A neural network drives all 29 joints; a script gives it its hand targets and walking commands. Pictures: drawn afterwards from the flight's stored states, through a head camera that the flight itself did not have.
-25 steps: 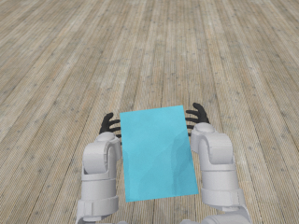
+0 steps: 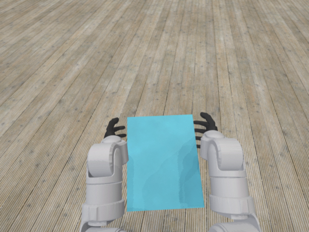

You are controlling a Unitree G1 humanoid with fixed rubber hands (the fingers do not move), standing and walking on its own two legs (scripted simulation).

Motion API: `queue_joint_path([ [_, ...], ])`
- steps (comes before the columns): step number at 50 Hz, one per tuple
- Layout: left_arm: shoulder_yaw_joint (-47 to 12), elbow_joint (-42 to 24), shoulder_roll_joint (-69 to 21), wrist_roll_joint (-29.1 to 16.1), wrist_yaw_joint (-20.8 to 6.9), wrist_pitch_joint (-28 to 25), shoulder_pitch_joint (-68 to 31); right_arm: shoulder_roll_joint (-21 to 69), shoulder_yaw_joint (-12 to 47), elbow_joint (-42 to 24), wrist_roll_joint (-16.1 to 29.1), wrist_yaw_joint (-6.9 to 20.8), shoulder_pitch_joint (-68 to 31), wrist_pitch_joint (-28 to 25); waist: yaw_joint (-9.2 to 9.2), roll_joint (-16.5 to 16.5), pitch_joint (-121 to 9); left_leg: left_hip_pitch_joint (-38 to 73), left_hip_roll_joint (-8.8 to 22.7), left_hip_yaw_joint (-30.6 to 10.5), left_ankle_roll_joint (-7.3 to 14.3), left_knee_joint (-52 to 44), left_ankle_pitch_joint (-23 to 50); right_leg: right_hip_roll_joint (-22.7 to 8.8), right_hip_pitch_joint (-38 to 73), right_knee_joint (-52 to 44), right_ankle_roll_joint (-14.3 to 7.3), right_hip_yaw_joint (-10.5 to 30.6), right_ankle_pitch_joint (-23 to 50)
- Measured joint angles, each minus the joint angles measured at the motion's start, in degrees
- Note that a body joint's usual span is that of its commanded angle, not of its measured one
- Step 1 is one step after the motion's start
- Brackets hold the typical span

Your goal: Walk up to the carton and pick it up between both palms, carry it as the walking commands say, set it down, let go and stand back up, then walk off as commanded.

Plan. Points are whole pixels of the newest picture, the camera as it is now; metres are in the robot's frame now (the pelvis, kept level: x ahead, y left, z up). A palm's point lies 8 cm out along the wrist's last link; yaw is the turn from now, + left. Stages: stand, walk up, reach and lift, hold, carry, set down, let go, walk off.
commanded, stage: carry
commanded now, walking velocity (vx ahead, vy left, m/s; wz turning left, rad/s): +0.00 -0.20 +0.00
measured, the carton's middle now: (160, 163) +0.31 +0.02 -0.02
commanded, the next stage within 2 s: none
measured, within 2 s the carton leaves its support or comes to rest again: neither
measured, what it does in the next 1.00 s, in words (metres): steps to the right: right foot, then left foot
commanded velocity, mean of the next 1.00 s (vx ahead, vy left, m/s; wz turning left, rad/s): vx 0.00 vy -0.20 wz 0.00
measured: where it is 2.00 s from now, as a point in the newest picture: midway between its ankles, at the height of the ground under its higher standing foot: outside the picture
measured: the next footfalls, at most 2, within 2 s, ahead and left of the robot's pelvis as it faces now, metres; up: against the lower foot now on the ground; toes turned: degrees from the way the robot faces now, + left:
right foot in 0.08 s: +0.06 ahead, -0.18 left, +0.00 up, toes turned -6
left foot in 0.34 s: +0.00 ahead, +0.01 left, +0.00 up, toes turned +10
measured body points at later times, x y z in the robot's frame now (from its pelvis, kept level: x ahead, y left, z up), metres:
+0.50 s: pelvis -0.07 -0.13 +0.00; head -0.06 -0.12 +0.45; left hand +0.24 +0.00 +0.06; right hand +0.25 -0.24 +0.07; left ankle -0.04 +0.00 -0.74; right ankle -0.05 -0.26 -0.69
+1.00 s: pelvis -0.15 -0.27 +0.00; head -0.14 -0.25 +0.45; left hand +0.16 -0.14 +0.06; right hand +0.18 -0.38 +0.07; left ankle -0.13 -0.15 -0.74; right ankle -0.11 -0.38 -0.69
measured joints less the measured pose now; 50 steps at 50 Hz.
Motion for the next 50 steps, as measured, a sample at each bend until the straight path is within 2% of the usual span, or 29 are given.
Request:
queue_joint_path([
  [2,0.5,0.1,-0.3,0.2,-0.1,-0.4,-0.8,0.1,-0.2,-0.5,-0.6,0.5,-0.2,-0.2,0.18,0.8,0.0,-1.1,1.6,-0.8,-1.3,0.8,0.2,-0.1,3.3,-6.1,0.3,-0.8,0.7],
  [4,0.9,0.6,-0.6,0.5,-0.4,-0.8,-1.5,0.1,-0.4,-0.8,-1.0,0.4,-0.4,-0.2,0.18,1.0,-0.3,-2.6,2.5,-1.5,-2.8,2.7,-0.1,-0.3,7.7,-15.1,0.3,-1.9,5.9],
  [5,0.8,1.2,-0.8,0.6,-0.6,-1.3,-1.8,0.1,-0.8,-1.0,-1.0,0.3,-0.4,-0.3,0.07,1.8,-0.2,-3.7,3.4,-2.2,-3.0,4.4,-0.6,0.4,7.8,-16.6,-0.1,-2.5,11.2],
  [6,0.3,2.2,-0.9,1.0,-1.1,-2.1,-1.9,-0.1,-1.3,-1.2,-0.8,0.1,0.0,-0.6,-0.25,2.2,-0.1,-5.1,3.3,-2.8,-2.7,7.1,-4.7,0.7,6.7,-15.1,-1.0,-2.9,12.0],
  [8,-0.4,4.3,-0.9,1.9,-2.5,-2.9,-2.0,-0.5,-1.7,-1.5,-0.1,-0.5,1.1,-0.8,-1.62,1.7,0.4,-8.6,0.6,-3.1,-1.5,16.7,-14.6,-0.1,5.2,-12.8,-2.8,-3.3,10.2],
  [11,-0.8,5.1,-0.6,2.9,-4.9,-2.9,-1.2,-0.9,-0.9,-1.9,1.8,-2.7,2.1,0.0,-3.88,1.2,1.2,-10.9,-3.0,-0.9,0.2,25.5,-16.2,-0.5,4.4,-12.6,-4.2,-3.7,9.8],
  [14,-0.9,3.6,-0.3,3.8,-6.6,-2.7,-0.6,-0.9,-0.2,-3.3,3.8,-5.0,2.0,0.5,-5.06,0.5,1.6,-8.4,-5.2,2.1,1.8,20.1,-13.4,0.3,3.2,-12.3,-5.2,-4.1,10.7],
  [17,-0.6,2.4,-0.2,4.4,-6.8,-2.7,-0.3,-0.5,0.0,-3.1,4.1,-5.4,1.2,0.1,-5.24,-0.9,1.2,-2.7,-6.2,4.1,3.8,5.9,-5.5,1.6,1.1,-9.7,-6.1,-4.8,10.2],
  [19,-0.3,2.1,0.3,4.2,-6.8,-3.2,0.8,-0.4,0.6,-1.3,3.6,-4.5,1.0,-0.8,-4.41,-2.2,1.1,-3.4,-5.3,4.2,4.7,6.3,-3.2,2.2,-1.1,-4.1,-4.8,-3.9,2.9],
  [22,-0.7,1.4,0.9,2.9,-5.3,-2.3,2.4,-0.4,1.0,0.7,2.5,-2.3,1.1,-0.7,-2.55,-2.0,1.4,-2.3,-3.0,4.0,3.6,3.9,-1.1,2.7,-3.3,5.8,-3.2,-1.2,0.6],
  [24,-1.2,0.7,0.9,1.5,-3.2,-1.4,2.4,-0.4,0.8,0.5,1.7,-1.0,1.1,-0.4,-1.47,-1.5,1.5,-1.9,-1.8,3.4,2.5,2.0,0.6,1.4,-2.5,6.0,-1.9,-0.5,0.9],
  [28,-0.7,-0.4,0.2,0.4,-0.9,-1.2,0.6,-0.2,0.6,-0.6,0.2,-0.2,0.5,-0.7,-0.15,0.3,1.3,-3.1,1.2,1.7,0.0,1.5,2.5,-0.3,2.9,-3.7,-0.3,-0.8,-0.4],
  [30,0.2,0.1,-0.3,0.7,-0.9,-1.5,-0.6,0.0,0.2,-0.9,-0.6,0.1,0.1,-0.7,0.16,0.8,0.8,-4.6,2.4,0.7,-1.5,3.0,2.6,-0.5,7.4,-12.8,0.0,-1.8,3.7],
  [31,0.4,0.8,-0.5,0.8,-1.0,-1.9,-1.1,0.0,-0.3,-0.9,-0.8,0.2,-0.1,-0.9,0.17,1.6,0.8,-5.5,3.3,-0.1,-2.0,4.1,2.4,0.2,7.8,-14.9,-0.1,-2.6,9.7],
  [32,0.1,1.9,-0.7,1.2,-1.4,-2.6,-1.4,-0.2,-0.7,-1.0,-0.9,0.3,0.2,-1.2,-0.03,1.9,0.7,-6.6,3.2,-0.8,-1.9,6.3,-1.4,0.5,6.9,-13.9,-1.0,-3.0,11.1],
  [34,-0.4,4.0,-0.7,1.7,-2.2,-3.1,-1.6,-0.5,-1.3,-0.9,-0.5,0.1,1.2,-1.2,-1.12,1.2,0.8,-9.6,0.5,-1.5,-0.8,15.6,-12.1,-0.2,5.6,-12.1,-3.1,-3.5,9.7],
  [35,-0.5,4.7,-0.7,2.0,-2.7,-3.1,-1.6,-0.6,-1.3,-0.8,-0.1,-0.4,1.5,-1.0,-1.86,0.8,0.9,-10.7,-1.0,-1.5,-0.2,20.6,-14.6,-0.5,5.4,-12.0,-3.9,-3.7,9.3],
  [38,-0.5,5.1,-0.5,3.0,-4.7,-2.7,-1.1,-0.8,-0.6,-1.3,2.0,-3.1,1.8,0.1,-3.91,0.5,1.2,-10.9,-4.2,0.4,1.0,25.9,-14.4,-0.3,5.1,-13.1,-5.2,-4.3,10.1],
  [40,-0.3,4.4,-0.5,3.9,-6.1,-2.7,-1.0,-0.7,-0.4,-2.0,3.1,-4.7,1.5,0.5,-4.73,0.3,1.2,-8.7,-5.6,2.0,1.8,22.2,-13.6,0.3,4.4,-13.3,-6.0,-4.8,10.9],
  [42,-0.2,3.7,-0.4,4.6,-6.8,-2.8,-0.9,-0.5,-0.4,-2.1,3.5,-5.2,1.0,0.4,-5.08,-0.1,0.9,-4.9,-6.7,3.2,2.8,14.5,-11.5,1.3,3.5,-13.0,-6.8,-5.4,11.2],
  [44,-0.2,3.2,-0.3,5.0,-6.9,-2.9,-0.7,-0.3,-0.4,-1.7,3.4,-5.0,0.6,0.1,-5.14,-1.1,0.4,-0.6,-6.9,4.2,3.8,4.3,-4.4,2.2,2.4,-11.8,-7.4,-6.1,11.0],
  [45,0.0,3.2,-0.1,4.9,-7.0,-3.1,-0.2,-0.2,-0.2,-0.9,3.2,-4.7,0.5,-0.4,-4.96,-2.2,0.4,-0.8,-6.8,4.2,4.4,4.1,-2.6,2.1,1.8,-10.4,-6.5,-6.0,9.0],
  [47,-0.1,2.9,0.4,4.5,-6.8,-3.1,1.2,-0.2,0.5,0.9,2.8,-4.0,0.4,-0.9,-3.91,-2.4,0.3,-1.1,-5.3,4.1,4.6,4.4,-2.4,3.0,-0.4,-3.2,-4.6,-4.1,2.0],
  [50,-0.6,2.3,0.7,2.7,-4.4,-1.9,1.9,-0.1,0.6,2.1,1.9,-2.7,0.4,-0.5,-2.09,-1.8,0.9,-0.2,-3.0,3.6,3.3,1.9,-0.9,2.8,-1.9,4.8,-2.6,-0.9,1.2],
])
